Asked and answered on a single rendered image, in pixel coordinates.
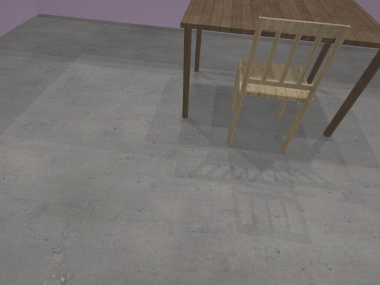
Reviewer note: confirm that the table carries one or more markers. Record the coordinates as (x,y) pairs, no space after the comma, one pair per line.
(241,16)

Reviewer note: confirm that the robot left hand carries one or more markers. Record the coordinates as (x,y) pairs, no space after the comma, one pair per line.
(60,278)

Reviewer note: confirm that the chair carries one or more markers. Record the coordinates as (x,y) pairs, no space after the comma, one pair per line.
(284,82)

